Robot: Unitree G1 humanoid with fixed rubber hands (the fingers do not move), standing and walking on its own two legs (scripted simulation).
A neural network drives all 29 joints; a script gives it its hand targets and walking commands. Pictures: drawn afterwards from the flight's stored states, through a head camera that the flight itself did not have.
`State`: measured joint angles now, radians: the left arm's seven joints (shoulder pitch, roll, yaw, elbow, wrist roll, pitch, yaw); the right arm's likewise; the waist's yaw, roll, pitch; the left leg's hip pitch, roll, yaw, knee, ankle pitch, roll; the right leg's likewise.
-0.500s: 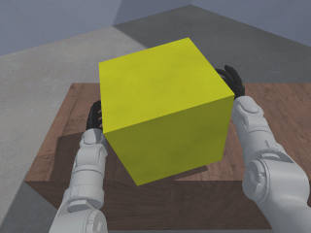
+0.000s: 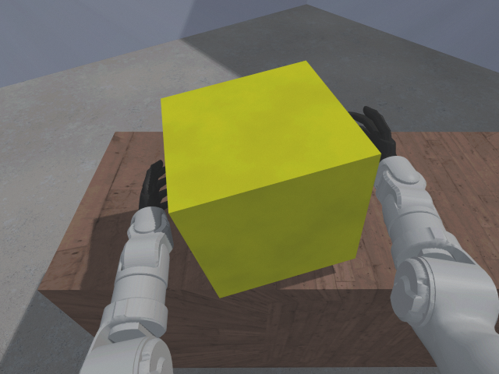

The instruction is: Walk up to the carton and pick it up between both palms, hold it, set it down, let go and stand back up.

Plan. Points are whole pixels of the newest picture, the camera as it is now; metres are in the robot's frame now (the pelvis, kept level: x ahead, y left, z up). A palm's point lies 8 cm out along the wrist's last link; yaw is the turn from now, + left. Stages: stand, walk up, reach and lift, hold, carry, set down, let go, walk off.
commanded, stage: set down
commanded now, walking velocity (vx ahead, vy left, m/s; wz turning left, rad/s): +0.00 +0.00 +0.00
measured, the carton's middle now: (261, 181) +0.48 -0.02 +0.05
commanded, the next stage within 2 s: none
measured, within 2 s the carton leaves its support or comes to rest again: rests again in 0.34 s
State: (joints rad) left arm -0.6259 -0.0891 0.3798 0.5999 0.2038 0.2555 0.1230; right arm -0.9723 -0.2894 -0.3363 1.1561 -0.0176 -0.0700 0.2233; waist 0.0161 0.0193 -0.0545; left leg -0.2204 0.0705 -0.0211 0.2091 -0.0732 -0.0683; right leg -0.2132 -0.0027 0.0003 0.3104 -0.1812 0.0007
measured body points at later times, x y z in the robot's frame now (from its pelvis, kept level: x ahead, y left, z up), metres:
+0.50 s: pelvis +0.00 +0.00 +0.00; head +0.04 -0.01 +0.45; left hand +0.40 +0.16 +0.06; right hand +0.45 -0.22 +0.10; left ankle +0.02 +0.17 -0.75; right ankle -0.02 -0.11 -0.75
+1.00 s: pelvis +0.00 +0.00 -0.01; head +0.06 -0.01 +0.44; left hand +0.40 +0.19 +0.02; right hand +0.46 -0.22 +0.07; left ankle +0.02 +0.17 -0.75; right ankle -0.02 -0.11 -0.75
